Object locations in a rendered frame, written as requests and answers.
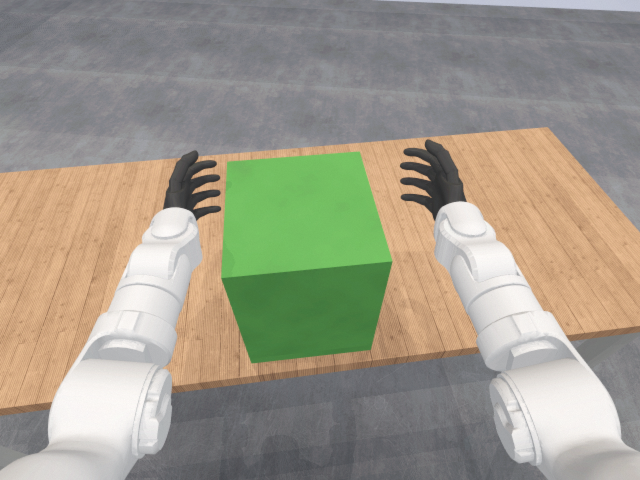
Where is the right robot upper arm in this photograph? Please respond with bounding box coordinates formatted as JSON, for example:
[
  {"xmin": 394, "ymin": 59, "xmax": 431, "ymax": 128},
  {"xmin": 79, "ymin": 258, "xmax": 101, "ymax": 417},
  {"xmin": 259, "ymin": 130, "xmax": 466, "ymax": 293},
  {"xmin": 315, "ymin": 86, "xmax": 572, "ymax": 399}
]
[{"xmin": 489, "ymin": 357, "xmax": 640, "ymax": 480}]

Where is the table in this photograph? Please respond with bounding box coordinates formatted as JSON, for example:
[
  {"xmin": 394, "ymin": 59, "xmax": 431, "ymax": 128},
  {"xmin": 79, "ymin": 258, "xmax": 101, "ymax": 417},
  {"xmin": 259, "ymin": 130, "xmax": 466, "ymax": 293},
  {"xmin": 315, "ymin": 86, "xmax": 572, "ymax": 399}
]
[{"xmin": 0, "ymin": 127, "xmax": 640, "ymax": 470}]

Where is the robot right forearm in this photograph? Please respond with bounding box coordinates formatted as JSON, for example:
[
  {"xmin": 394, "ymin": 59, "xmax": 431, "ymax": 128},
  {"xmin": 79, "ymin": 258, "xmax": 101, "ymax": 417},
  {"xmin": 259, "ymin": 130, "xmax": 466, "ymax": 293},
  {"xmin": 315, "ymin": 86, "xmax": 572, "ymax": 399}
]
[{"xmin": 434, "ymin": 202, "xmax": 621, "ymax": 438}]

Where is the left robot hand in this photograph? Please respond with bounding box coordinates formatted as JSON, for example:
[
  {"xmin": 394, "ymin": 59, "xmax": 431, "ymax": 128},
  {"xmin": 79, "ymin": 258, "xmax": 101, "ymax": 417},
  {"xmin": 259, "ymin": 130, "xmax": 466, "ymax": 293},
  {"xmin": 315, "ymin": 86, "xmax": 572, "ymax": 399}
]
[{"xmin": 163, "ymin": 150, "xmax": 221, "ymax": 221}]

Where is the left robot upper arm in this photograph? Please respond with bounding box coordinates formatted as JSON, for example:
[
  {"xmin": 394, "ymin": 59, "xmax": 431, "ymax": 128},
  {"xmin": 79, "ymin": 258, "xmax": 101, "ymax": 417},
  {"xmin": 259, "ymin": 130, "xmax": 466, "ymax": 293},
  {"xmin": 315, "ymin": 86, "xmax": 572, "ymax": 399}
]
[{"xmin": 0, "ymin": 358, "xmax": 172, "ymax": 480}]

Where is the carton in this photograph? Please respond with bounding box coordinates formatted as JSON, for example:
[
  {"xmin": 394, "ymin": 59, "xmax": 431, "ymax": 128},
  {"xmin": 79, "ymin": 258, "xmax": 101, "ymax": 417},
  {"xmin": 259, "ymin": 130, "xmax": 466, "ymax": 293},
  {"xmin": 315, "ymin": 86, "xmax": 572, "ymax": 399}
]
[{"xmin": 221, "ymin": 151, "xmax": 393, "ymax": 364}]

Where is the right robot hand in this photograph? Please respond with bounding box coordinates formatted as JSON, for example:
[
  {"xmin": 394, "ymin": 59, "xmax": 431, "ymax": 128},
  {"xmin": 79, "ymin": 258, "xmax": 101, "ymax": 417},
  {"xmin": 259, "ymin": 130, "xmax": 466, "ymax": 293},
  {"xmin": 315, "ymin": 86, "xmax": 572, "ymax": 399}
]
[{"xmin": 400, "ymin": 139, "xmax": 467, "ymax": 221}]

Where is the robot left forearm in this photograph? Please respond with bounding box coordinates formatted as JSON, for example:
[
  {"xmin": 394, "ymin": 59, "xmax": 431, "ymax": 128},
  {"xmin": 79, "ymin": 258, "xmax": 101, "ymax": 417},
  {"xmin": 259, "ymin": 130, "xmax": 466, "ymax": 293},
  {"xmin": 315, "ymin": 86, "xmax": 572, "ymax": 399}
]
[{"xmin": 48, "ymin": 207, "xmax": 203, "ymax": 443}]

